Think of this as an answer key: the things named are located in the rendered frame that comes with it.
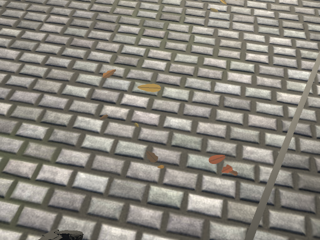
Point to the left robot hand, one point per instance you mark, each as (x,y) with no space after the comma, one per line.
(62,235)

